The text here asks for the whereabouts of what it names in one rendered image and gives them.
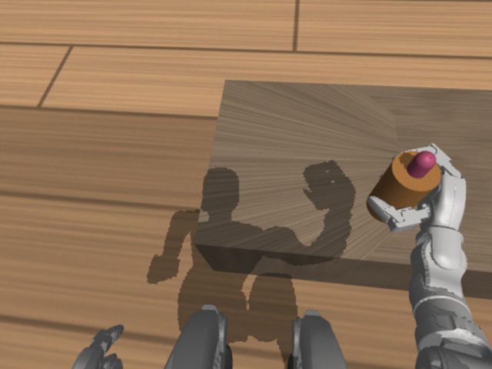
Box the right robot hand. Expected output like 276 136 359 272
367 143 467 233

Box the right robot arm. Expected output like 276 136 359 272
409 225 492 369

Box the bottle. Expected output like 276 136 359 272
367 151 441 223

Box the left robot hand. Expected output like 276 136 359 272
72 324 124 369

